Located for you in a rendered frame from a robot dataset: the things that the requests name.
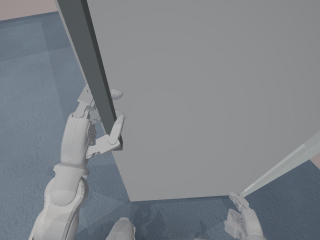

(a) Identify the robot left thigh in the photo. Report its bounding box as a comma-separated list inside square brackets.
[105, 220, 136, 240]

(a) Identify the left robot hand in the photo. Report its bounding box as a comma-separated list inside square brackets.
[60, 84, 127, 167]

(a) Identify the robot left forearm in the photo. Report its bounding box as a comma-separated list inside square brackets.
[28, 163, 90, 240]

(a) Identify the handle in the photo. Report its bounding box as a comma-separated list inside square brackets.
[57, 0, 123, 151]

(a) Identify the robot left shin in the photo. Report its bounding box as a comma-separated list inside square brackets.
[119, 217, 130, 221]

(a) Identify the fridge door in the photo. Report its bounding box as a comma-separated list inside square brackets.
[54, 0, 320, 202]

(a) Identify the right robot hand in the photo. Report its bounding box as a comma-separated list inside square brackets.
[224, 192, 264, 240]

